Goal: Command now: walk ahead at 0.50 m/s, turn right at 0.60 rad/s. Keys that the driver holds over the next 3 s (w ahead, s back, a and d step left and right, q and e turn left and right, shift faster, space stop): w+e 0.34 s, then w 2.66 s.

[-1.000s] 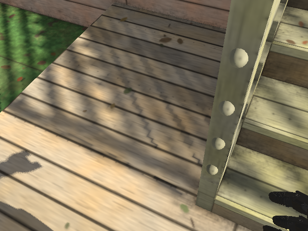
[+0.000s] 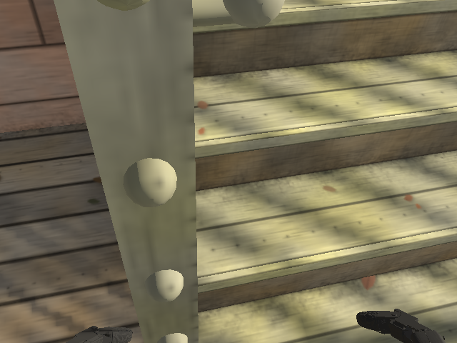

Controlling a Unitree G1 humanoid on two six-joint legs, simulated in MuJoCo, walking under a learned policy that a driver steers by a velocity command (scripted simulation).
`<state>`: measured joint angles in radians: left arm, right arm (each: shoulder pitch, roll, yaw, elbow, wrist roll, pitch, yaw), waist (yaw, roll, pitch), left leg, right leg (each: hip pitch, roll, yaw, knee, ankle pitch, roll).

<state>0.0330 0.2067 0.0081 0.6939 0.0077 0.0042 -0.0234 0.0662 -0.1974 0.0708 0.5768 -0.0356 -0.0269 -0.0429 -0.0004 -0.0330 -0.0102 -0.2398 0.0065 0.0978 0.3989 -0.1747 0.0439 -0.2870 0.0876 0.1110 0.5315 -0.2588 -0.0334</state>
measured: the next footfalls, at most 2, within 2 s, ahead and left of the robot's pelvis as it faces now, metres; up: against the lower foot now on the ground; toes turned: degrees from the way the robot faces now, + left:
right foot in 0.16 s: +0.04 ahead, -0.14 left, +0.00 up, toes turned -4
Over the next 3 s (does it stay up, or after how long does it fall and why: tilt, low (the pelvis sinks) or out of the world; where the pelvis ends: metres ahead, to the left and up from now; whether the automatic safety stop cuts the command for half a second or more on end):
stays up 0.03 -0.02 0.01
